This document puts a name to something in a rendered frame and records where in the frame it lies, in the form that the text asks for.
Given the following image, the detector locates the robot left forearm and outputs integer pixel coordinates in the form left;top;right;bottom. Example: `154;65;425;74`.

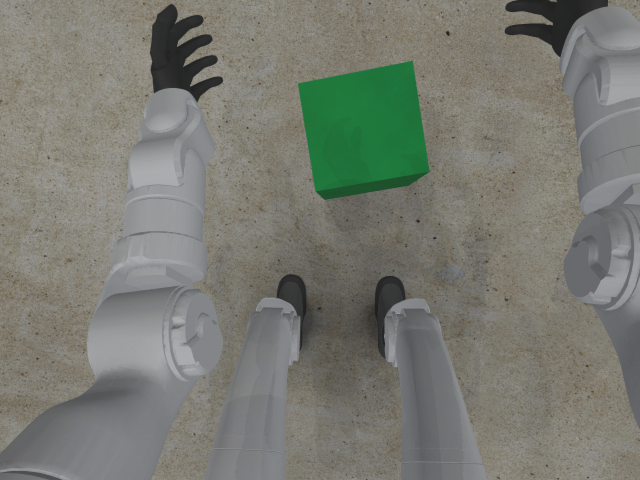
87;88;215;370

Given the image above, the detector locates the robot right upper arm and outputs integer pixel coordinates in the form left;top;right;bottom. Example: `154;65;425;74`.
564;204;640;429

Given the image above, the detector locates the left robot hand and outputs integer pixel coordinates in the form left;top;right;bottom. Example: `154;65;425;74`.
150;4;223;102

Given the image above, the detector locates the robot shin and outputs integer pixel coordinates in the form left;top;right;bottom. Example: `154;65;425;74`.
247;298;297;329
384;298;442;340

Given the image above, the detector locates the carton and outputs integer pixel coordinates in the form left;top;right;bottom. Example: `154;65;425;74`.
298;61;430;200

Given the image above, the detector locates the right robot hand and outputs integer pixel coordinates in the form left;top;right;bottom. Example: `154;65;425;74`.
505;0;608;57

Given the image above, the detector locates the robot left upper arm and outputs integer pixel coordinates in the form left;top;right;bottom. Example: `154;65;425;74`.
0;285;223;480

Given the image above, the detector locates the robot left shin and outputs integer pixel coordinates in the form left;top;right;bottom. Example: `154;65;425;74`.
247;298;297;329

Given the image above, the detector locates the robot right shin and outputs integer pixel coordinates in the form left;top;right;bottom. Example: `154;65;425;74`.
384;298;442;340

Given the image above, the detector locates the robot right forearm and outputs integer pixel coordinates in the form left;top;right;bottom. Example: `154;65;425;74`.
559;6;640;215

